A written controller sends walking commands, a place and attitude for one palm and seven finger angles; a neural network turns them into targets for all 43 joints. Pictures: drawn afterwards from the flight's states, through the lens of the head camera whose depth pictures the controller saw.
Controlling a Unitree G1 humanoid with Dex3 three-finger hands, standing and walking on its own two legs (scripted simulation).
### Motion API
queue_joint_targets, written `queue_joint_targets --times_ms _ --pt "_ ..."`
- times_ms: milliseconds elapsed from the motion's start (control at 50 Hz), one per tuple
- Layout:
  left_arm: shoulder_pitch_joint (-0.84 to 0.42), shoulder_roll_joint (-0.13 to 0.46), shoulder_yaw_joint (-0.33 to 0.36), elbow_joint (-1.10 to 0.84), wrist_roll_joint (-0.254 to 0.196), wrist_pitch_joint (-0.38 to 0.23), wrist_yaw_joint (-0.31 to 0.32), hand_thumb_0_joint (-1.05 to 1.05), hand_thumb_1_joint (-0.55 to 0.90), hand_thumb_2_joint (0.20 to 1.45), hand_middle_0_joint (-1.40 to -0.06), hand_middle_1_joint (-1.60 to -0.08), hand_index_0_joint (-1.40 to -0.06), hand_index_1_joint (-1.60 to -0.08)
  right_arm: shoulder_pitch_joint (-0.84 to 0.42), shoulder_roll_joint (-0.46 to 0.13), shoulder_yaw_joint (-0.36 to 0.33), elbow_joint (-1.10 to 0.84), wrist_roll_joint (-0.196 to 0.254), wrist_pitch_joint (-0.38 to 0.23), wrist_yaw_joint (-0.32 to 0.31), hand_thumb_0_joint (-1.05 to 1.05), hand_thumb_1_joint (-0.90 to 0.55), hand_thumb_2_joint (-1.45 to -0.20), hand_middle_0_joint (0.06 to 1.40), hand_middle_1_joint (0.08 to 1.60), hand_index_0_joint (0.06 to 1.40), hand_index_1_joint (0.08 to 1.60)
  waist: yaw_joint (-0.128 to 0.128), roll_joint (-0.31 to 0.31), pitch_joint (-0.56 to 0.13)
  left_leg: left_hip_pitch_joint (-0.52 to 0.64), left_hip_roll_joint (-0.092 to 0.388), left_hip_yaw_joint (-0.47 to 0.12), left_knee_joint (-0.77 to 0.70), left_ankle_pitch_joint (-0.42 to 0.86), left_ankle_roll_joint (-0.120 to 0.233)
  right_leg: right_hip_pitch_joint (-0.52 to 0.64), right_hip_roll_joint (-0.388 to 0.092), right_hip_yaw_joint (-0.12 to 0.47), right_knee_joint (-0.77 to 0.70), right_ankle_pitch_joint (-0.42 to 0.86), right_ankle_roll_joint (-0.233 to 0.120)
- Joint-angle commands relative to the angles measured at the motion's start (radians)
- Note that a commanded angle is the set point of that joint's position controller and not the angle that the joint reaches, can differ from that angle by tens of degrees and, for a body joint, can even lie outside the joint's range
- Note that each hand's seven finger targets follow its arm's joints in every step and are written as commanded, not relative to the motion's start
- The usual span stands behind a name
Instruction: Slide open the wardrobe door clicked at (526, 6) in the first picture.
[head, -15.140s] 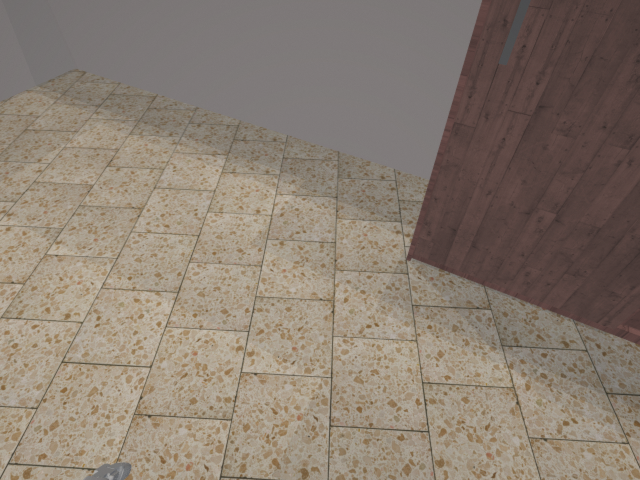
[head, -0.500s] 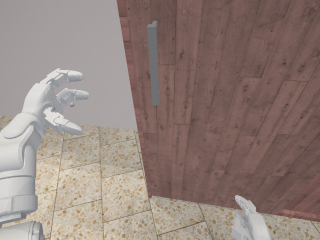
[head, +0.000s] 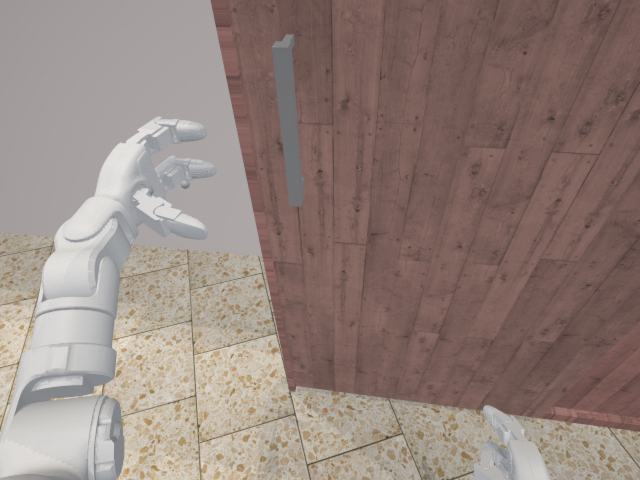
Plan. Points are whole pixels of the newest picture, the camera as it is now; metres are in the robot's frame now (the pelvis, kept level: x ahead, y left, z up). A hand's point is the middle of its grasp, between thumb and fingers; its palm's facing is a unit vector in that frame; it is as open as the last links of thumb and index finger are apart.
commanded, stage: move the hooked fingers beside the handle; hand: left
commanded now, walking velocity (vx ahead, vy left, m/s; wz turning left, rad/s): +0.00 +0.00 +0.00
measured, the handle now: (292, 129) +0.52 +0.07 +0.20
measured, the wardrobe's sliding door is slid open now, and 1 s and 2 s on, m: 0.00 0.00 0.00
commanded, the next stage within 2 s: feel for the door with the fingertips in 1.42 s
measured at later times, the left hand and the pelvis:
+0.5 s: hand (223, 158) +0.45 +0.15 +0.20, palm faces -0.09 -1.00 +0.01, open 14.0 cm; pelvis +0.00 +0.01 +0.00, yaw -1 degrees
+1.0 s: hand (243, 155) +0.46 +0.13 +0.20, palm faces -0.10 -0.99 +0.00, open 13.9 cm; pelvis +0.00 +0.01 +0.00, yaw -2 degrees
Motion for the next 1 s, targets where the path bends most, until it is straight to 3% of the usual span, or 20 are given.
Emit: queue_joint_targets --times_ms 0,40,180,220,240,280,340,380,440,480,500,540,580,660,700,740,840,900,960,980 --pt "-0.467 0.271 0.106 -0.133 -0.003 -0.076 0.036 0.0 -0.5 0.3 -0.3 -1.2 -0.3 -1.2 -0.082 -0.117 -0.045 -0.142 0.0 -0.038 -0.004 0.0 -0.9 -0.9 0.2 0.3 0.2 0.3 0.005 -0.044 -0.261 0.113 -0.027 -0.015 -0.015 0.244 0.048 0.039 -0.012 0.052 -0.047 0.375 0.01" --pt "-0.456 0.284 0.113 -0.092 0.004 -0.085 0.046 0.0 -0.5 0.3 -0.3 -1.2 -0.3 -1.2 -0.068 -0.123 -0.048 -0.137 -0.001 -0.03 -0.001 0.0 -0.9 -0.9 0.2 0.3 0.2 0.3 0.008 -0.074 -0.258 0.097 -0.022 -0.015 -0.014 0.243 0.048 0.042 -0.011 0.049 -0.046 0.37 0.011" --pt "-0.624 0.215 0.039 -0.083 0.01 -0.138 0.049 0.0 -0.5 0.3 -0.3 -1.2 -0.3 -1.2 -0.031 -0.122 -0.058 -0.124 -0.001 -0.032 -0.004 0.0 -0.9 -0.9 0.2 0.3 0.2 0.3 -0.032 -0.02 -0.295 0.145 -0.02 -0.015 -0.002 0.254 0.053 0.01 -0.003 0.052 -0.047 0.376 0.007" --pt "-0.652 0.197 0.028 -0.049 0.01 -0.145 0.054 0.0 -0.5 0.3 -0.3 -1.2 -0.3 -1.2 -0.014 -0.125 -0.061 -0.111 -0.002 -0.033 -0.005 0.0 -0.9 -0.9 0.2 0.3 0.2 0.3 -0.037 -0.024 -0.281 0.146 -0.018 -0.02 -0.005 0.249 0.051 -0.009 0.002 0.047 -0.05 0.356 0.004" --pt "-0.654 0.208 0.034 -0.017 0.012 -0.147 0.059 0.0 -0.5 0.3 -0.3 -1.2 -0.3 -1.2 -0.006 -0.131 -0.063 -0.102 -0.003 -0.033 -0.006 0.0 -0.9 -0.9 0.2 0.3 0.2 0.3 -0.039 -0.066 -0.279 0.138 -0.016 -0.018 -0.004 0.247 0.054 -0.007 0.003 0.045 -0.052 0.353 0.007" --pt "-0.702 0.186 0.015 0.028 0.018 -0.147 0.07 0.0 -0.5 0.3 -0.3 -1.2 -0.3 -1.2 0.009 -0.131 -0.063 -0.089 -0.004 -0.032 -0.005 0.0 -0.9 -0.9 0.2 0.3 0.2 0.3 -0.048 -0.038 -0.266 0.125 -0.019 -0.021 -0.009 0.229 0.052 -0.023 0.002 0.046 -0.054 0.334 0.006" --pt "-0.69 0.253 0.073 0.103 0.037 -0.163 0.095 0.0 -0.5 0.3 -0.3 -1.2 -0.3 -1.2 0.037 -0.14 -0.07 -0.077 -0.01 -0.025 -0.003 0.0 -0.9 -0.9 0.2 0.3 0.2 0.3 -0.033 -0.064 -0.282 0.105 -0.016 -0.019 -0.008 0.243 0.051 -0.006 0.003 0.045 -0.049 0.334 0.004" --pt "-0.778 0.182 0.009 0.133 0.045 -0.178 0.104 0.0 -0.5 0.3 -0.3 -1.2 -0.3 -1.2 0.048 -0.134 -0.069 -0.071 -0.009 -0.027 -0.001 0.0 -0.9 -0.9 0.2 0.3 0.2 0.3 -0.057 -0.029 -0.265 0.105 -0.018 -0.02 -0.007 0.233 0.051 -0.037 0.003 0.045 -0.048 0.326 0.004" --pt "-0.831 0.223 0.035 0.191 0.058 -0.22 0.118 0.0 -0.5 0.3 -0.3 -1.2 -0.3 -1.2 0.086 -0.146 -0.078 -0.056 -0.016 -0.028 0.0 0.0 -0.9 -0.9 0.2 0.3 0.2 0.3 -0.062 -0.059 -0.295 0.111 -0.011 -0.027 -0.004 0.241 0.05 -0.036 0.007 0.042 -0.044 0.315 0.003" --pt "-0.887 0.184 0.01 0.179 0.062 -0.248 0.122 0.0 -0.5 0.3 -0.3 -1.2 -0.3 -1.2 0.097 -0.139 -0.078 -0.058 -0.019 -0.036 0.002 0.0 -0.9 -0.9 0.2 0.3 0.2 0.3 -0.067 -0.018 -0.351 0.153 -0.011 -0.029 0.003 0.276 0.047 -0.038 0.01 0.044 -0.032 0.345 -0.001" --pt "-0.915 0.162 -0.008 0.199 0.062 -0.259 0.123 0.0 -0.5 0.3 -0.3 -1.2 -0.3 -1.2 0.105 -0.137 -0.078 -0.047 -0.019 -0.039 0.003 0.0 -0.9 -0.9 0.2 0.3 0.2 0.3 -0.079 -0.006 -0.341 0.162 -0.008 -0.029 0.004 0.276 0.044 -0.058 0.012 0.042 -0.034 0.339 0.0" --pt "-0.919 0.18 0.007 0.263 0.064 -0.277 0.128 0.0 -0.5 0.3 -0.3 -1.2 -0.3 -1.2 0.135 -0.147 -0.081 -0.03 -0.025 -0.039 0.005 0.0 -0.9 -0.9 0.2 0.3 0.2 0.3 -0.084 -0.057 -0.329 0.138 -0.005 -0.033 0.006 0.289 0.045 -0.053 0.014 0.037 -0.033 0.347 0.001" --pt "-0.96 0.149 -0.008 0.288 0.07 -0.285 0.136 0.0 -0.5 0.3 -0.3 -1.2 -0.3 -1.2 0.149 -0.147 -0.083 -0.026 -0.027 -0.044 0.01 0.0 -0.9 -0.9 0.2 0.3 0.2 0.3 -0.089 -0.036 -0.335 0.141 -0.005 -0.034 0.006 0.289 0.042 -0.075 0.017 0.037 -0.024 0.348 0.001" --pt "-0.883 0.209 0.059 0.375 0.096 -0.297 0.156 0.0 -0.5 0.3 -0.3 -1.2 -0.3 -1.2 0.178 -0.152 -0.086 -0.025 -0.035 -0.038 0.023 0.0 -0.9 -0.9 0.2 0.3 0.2 0.3 -0.058 -0.026 -0.342 0.106 -0.006 -0.026 0.009 0.318 0.038 -0.053 0.015 0.037 -0.011 0.374 -0.004" --pt "-0.831 0.223 0.082 0.37 0.1 -0.304 0.158 0.0 -0.5 0.3 -0.3 -1.2 -0.3 -1.2 0.188 -0.152 -0.093 -0.034 -0.036 -0.034 0.028 0.0 -0.9 -0.9 0.2 0.3 0.2 0.3 -0.048 -0.073 -0.358 0.097 -0.002 -0.018 0.015 0.35 0.041 -0.03 0.017 0.038 -0.002 0.414 -0.002" --pt "-0.814 0.189 0.056 0.33 0.094 -0.315 0.151 0.0 -0.5 0.3 -0.3 -1.2 -0.3 -1.2 0.192 -0.149 -0.097 -0.043 -0.036 -0.029 0.031 0.0 -0.9 -0.9 0.2 0.3 0.2 0.3 -0.048 -0.087 -0.368 0.099 -0.002 -0.016 0.019 0.38 0.043 -0.01 0.016 0.032 0.003 0.437 -0.001" --pt "-0.83 0.127 0.003 0.202 0.076 -0.312 0.138 0.0 -0.5 0.3 -0.3 -1.2 -0.3 -1.2 0.166 -0.145 -0.101 -0.059 -0.029 -0.028 0.032 0.0 -0.9 -0.9 0.2 0.3 0.2 0.3 -0.058 -0.046 -0.36 0.149 0.004 -0.012 0.022 0.381 0.046 -0.033 0.022 0.036 -0.01 0.423 0.0" --pt "-0.888 0.146 0.01 0.138 0.079 -0.306 0.147 0.0 -0.5 0.3 -0.3 -1.2 -0.3 -1.2 0.153 -0.142 -0.096 -0.055 -0.026 -0.033 0.029 0.0 -0.9 -0.9 0.2 0.3 0.2 0.3 -0.06 -0.006 -0.354 0.166 0.005 -0.023 0.014 0.341 0.041 -0.057 0.026 0.037 -0.018 0.383 -0.003" --pt "-0.885 0.149 0.014 0.155 0.081 -0.291 0.167 0.0 -0.5 0.3 -0.3 -1.2 -0.3 -1.2 0.14 -0.138 -0.09 -0.05 -0.025 -0.033 0.026 0.0 -0.9 -0.9 0.2 0.3 0.2 0.3 -0.061 -0.013 -0.319 0.143 -0.001 -0.019 0.007 0.293 0.046 -0.06 0.024 0.039 -0.031 0.354 -0.001" --pt "-0.905 0.135 0.002 0.181 0.083 -0.284 0.171 0.0 -0.5 0.3 -0.3 -1.2 -0.3 -1.2 0.138 -0.136 -0.089 -0.043 -0.026 -0.034 0.024 0.0 -0.9 -0.9 0.2 0.3 0.2 0.3 -0.074 -0.04 -0.301 0.131 -0.002 -0.02 0.005 0.27 0.046 -0.067 0.024 0.037 -0.033 0.341 0.001"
